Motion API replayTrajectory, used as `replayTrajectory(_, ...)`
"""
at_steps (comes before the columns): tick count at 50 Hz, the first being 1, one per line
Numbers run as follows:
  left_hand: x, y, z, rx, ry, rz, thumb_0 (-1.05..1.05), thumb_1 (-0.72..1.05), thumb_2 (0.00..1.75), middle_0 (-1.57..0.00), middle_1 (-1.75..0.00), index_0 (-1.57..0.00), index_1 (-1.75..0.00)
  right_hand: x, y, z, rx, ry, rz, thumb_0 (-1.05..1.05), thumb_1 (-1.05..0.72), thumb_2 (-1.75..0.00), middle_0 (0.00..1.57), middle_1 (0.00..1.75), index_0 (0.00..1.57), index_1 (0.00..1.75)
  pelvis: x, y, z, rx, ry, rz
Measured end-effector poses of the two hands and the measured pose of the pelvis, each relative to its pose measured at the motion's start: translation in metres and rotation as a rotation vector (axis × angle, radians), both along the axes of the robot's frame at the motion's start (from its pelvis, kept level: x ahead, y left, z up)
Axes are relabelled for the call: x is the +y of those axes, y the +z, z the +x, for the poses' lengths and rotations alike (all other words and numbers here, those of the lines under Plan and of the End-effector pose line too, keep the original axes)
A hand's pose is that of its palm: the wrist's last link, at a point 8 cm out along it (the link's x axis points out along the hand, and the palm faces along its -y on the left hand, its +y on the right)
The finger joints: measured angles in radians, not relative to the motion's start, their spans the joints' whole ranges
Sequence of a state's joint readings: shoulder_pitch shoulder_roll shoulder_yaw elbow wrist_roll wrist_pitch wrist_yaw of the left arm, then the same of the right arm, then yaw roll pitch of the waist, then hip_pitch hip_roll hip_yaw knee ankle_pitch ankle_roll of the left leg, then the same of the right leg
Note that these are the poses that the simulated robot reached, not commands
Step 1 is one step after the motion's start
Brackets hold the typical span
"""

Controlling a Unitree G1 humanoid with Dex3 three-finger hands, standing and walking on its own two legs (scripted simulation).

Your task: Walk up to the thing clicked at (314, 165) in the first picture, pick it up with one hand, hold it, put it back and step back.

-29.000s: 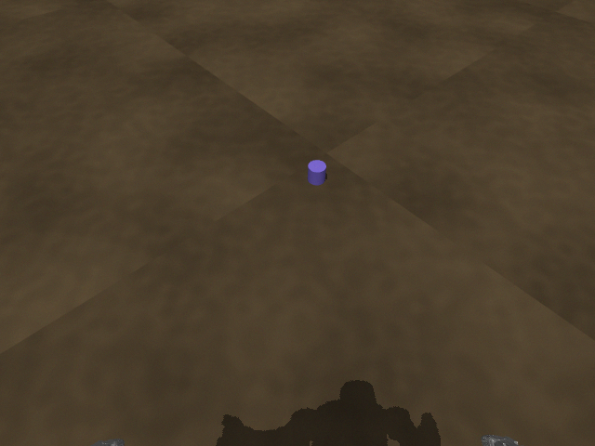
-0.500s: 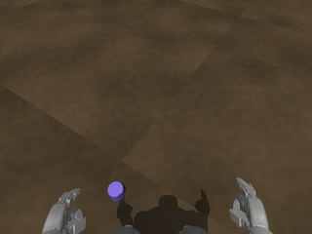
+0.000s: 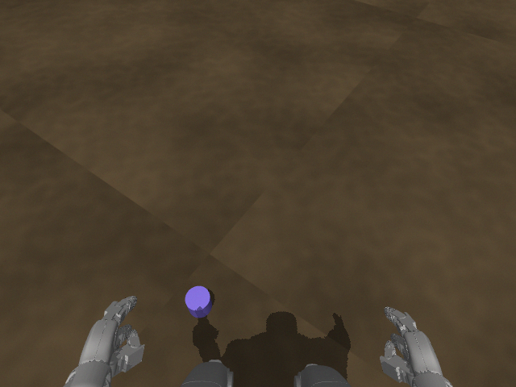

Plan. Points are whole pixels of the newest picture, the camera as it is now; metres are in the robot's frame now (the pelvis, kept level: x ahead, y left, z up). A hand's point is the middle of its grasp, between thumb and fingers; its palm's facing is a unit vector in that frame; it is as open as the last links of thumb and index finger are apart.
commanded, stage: stand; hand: left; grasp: from above
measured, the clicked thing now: (199, 302) +0.45 +0.20 -0.68
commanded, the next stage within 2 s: none
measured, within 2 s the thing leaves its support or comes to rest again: neither
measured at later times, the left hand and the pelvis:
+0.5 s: hand out of the picture +0.05 +0.24 -0.12, palm faces +0.04 -0.95 -0.31, open 7.3 cm; pelvis +0.00 +0.01 +0.05, yaw +0 degrees
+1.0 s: hand out of the picture +0.03 +0.24 -0.11, palm faces +0.03 -0.94 -0.34, open 7.3 cm; pelvis +0.00 +0.00 +0.06, yaw +0 degrees
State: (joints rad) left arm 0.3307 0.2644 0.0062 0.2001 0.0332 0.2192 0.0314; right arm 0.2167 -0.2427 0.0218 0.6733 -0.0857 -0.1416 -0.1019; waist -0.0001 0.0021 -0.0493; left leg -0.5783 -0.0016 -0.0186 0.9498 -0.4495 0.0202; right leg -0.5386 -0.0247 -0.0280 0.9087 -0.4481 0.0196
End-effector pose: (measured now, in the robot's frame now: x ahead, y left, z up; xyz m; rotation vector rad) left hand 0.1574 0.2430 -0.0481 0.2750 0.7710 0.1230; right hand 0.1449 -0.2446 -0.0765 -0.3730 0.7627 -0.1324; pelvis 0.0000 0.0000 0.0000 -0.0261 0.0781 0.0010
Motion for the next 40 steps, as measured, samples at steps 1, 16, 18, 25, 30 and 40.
replayTrajectory(1, 0.004, -0.005, -0.002, 0.015, 0.003, 0.013, 0.01, 0.91, 0.90, -0.21, -0.30, -0.20, -0.30, -0.003, -0.003, -0.003, 0.053, 0.017, -0.003, 0.01, -0.90, -0.90, 0.21, 0.30, 0.20, 0.30, 0.000, 0.002, -0.001, -0.012, 0.001, 0.005)
replayTrajectory(16, 0.041, -0.033, -0.083, 0.321, 0.135, 0.034, 0.01, 0.91, 0.90, -0.20, -0.30, -0.20, -0.30, -0.030, 0.002, -0.056, 0.305, -0.121, 0.027, 0.01, -0.90, -0.90, 0.21, 0.30, 0.20, 0.30, 0.004, 0.033, 0.003, -0.117, 0.000, 0.019)
replayTrajectory(18, 0.040, -0.034, -0.092, 0.350, 0.146, 0.025, 0.01, 0.91, 0.90, -0.20, -0.30, -0.20, -0.30, -0.028, 0.003, -0.061, 0.327, -0.129, 0.033, 0.01, -0.90, -0.90, 0.21, 0.30, 0.20, 0.30, 0.005, 0.037, 0.003, -0.125, 0.001, 0.018)
replayTrajectory(25, 0.039, -0.032, -0.116, 0.429, 0.168, 0.009, 0.01, 0.91, 0.90, -0.20, -0.30, -0.20, -0.30, -0.019, 0.004, -0.074, 0.375, -0.148, 0.062, 0.01, -0.90, -0.90, 0.21, 0.30, 0.20, 0.30, 0.007, 0.047, 0.001, -0.150, 0.004, 0.020)
replayTrajectory(30, 0.040, -0.029, -0.125, 0.458, 0.178, 0.014, 0.00, 0.91, 0.90, -0.21, -0.30, -0.20, -0.30, -0.018, 0.003, -0.081, 0.398, -0.158, 0.073, 0.01, -0.90, -0.90, 0.21, 0.30, 0.20, 0.30, 0.007, 0.052, -0.002, -0.162, 0.005, 0.023)
replayTrajectory(40, 0.045, -0.022, -0.133, 0.486, 0.188, 0.039, 0.00, 0.91, 0.90, -0.20, -0.30, -0.20, -0.30, -0.028, 0.002, -0.092, 0.436, -0.175, 0.073, 0.01, -0.90, -0.90, 0.21, 0.30, 0.20, 0.30, 0.003, 0.055, -0.006, -0.163, 0.008, 0.027)
